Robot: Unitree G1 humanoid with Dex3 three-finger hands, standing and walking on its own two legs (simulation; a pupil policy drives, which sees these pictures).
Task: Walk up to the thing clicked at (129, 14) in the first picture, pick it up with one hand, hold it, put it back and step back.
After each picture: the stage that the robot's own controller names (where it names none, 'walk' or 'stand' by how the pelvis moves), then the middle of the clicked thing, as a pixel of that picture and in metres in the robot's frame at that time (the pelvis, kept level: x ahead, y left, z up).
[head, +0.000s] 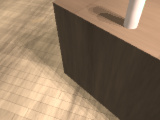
stand; (136, 2) +0.73 -0.22 +0.12
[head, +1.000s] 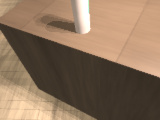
walk; (80, 5) +0.64 +0.06 +0.15
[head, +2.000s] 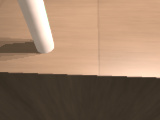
rise first; (37, 21) +0.50 +0.18 +0.15
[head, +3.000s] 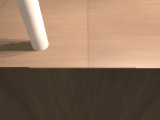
walk; (33, 21) +0.55 +0.22 +0.14
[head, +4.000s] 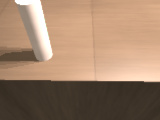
stand; (37, 31) +0.49 +0.20 +0.12
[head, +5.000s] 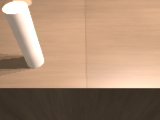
stand; (27, 39) +0.47 +0.23 +0.11
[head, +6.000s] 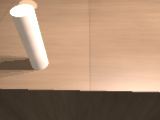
stand; (32, 41) +0.47 +0.22 +0.11
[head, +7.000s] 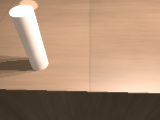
stand; (32, 41) +0.47 +0.22 +0.11
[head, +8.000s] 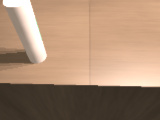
rise first; (29, 33) +0.47 +0.22 +0.12
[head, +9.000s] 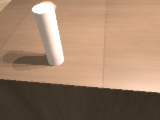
rise first; (50, 38) +0.49 +0.19 +0.12
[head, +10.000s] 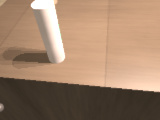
go down; (50, 34) +0.49 +0.18 +0.12
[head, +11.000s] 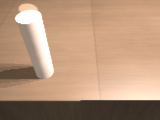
go down; (38, 49) +0.44 +0.17 +0.12
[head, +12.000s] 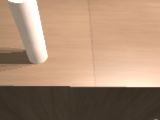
close in; (31, 32) +0.47 +0.18 +0.13
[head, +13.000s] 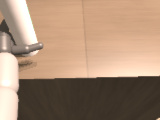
close; (19, 22) +0.49 +0.20 +0.16
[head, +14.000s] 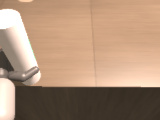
lift; (20, 54) +0.37 +0.21 +0.15
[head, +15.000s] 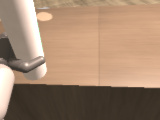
lift; (25, 39) +0.31 +0.17 +0.28
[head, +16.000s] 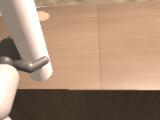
hold; (29, 40) +0.32 +0.16 +0.26
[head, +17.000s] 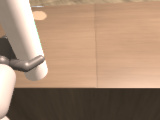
hold; (24, 40) +0.33 +0.17 +0.26
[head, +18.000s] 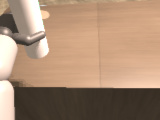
crouch; (27, 16) +0.39 +0.17 +0.30
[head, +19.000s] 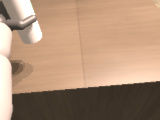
lower; (17, 2) +0.48 +0.17 +0.28
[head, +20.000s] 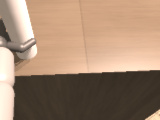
lower; (18, 24) +0.47 +0.19 +0.16
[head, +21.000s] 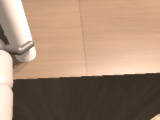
lower; (15, 27) +0.47 +0.19 +0.16
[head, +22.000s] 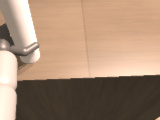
lower; (21, 28) +0.46 +0.18 +0.16
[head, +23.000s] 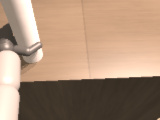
lower; (24, 28) +0.46 +0.18 +0.16
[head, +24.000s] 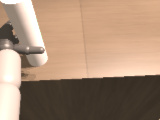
open; (28, 34) +0.46 +0.17 +0.15
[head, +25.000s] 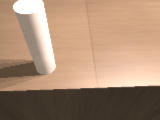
sink last; (39, 42) +0.43 +0.15 +0.14
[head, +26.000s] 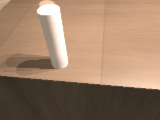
sink last; (55, 40) +0.47 +0.17 +0.12
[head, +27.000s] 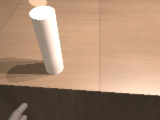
stand; (49, 45) +0.43 +0.16 +0.12
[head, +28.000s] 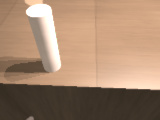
stand; (46, 42) +0.45 +0.16 +0.12
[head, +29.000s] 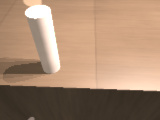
stand; (46, 44) +0.44 +0.17 +0.12
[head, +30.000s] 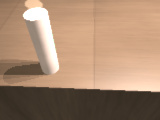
walk; (44, 45) +0.45 +0.17 +0.12
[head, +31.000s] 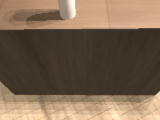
walk; out of the picture +0.67 +0.12 +0.13
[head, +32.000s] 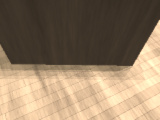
walk; out of the picture +1.02 +0.15 +0.14
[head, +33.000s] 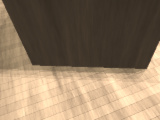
stand; out of the picture +1.13 +0.10 +0.14
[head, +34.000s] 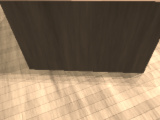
stand; out of the picture +1.11 +0.09 +0.11
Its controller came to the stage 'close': yes
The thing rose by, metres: 0.22
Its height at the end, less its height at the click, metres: +0.00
